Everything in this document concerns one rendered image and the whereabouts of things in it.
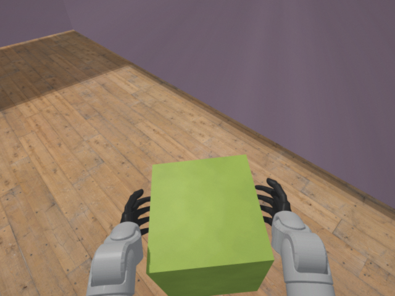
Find robot right hand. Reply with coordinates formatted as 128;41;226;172
255;178;291;226

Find left robot forearm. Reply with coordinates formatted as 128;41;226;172
86;221;143;296

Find robot left hand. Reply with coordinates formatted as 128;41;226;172
120;189;151;235

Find carton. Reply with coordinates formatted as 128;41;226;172
146;154;275;296

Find right robot forearm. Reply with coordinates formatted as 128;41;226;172
271;211;336;296

